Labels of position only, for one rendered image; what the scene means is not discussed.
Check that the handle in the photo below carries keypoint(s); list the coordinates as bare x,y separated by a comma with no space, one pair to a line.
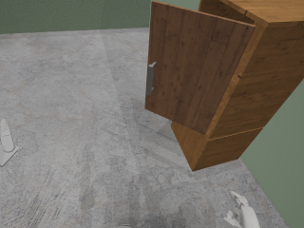
149,83

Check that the cupboard door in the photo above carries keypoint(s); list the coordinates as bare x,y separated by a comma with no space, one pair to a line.
196,55

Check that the left robot hand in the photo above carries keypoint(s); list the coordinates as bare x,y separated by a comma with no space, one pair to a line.
8,148

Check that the right robot hand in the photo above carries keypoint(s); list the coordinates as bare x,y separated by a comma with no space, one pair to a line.
245,217

